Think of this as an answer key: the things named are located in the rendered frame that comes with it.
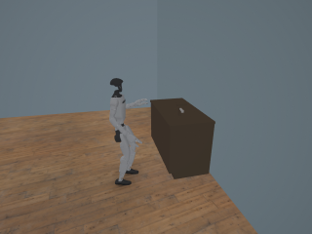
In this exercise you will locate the robot right forearm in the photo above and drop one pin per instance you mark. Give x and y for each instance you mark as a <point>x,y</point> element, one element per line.
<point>118,126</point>

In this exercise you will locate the robot right hand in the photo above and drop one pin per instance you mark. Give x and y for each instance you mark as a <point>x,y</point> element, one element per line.
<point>131,138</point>

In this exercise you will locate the robot left hand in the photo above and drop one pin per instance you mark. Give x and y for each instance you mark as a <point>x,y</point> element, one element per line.
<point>140,103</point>

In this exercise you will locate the robot torso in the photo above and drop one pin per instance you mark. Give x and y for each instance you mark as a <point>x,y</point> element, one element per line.
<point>120,112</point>

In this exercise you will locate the right robot shin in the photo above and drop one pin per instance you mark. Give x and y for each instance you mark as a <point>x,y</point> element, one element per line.
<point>123,168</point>

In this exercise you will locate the right robot upper arm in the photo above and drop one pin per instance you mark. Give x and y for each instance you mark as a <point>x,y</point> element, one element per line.
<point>113,108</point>

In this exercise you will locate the robot left forearm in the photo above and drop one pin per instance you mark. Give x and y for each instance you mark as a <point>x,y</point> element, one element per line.
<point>130,105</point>

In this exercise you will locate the counter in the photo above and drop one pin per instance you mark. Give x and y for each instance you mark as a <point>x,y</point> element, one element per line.
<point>183,139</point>

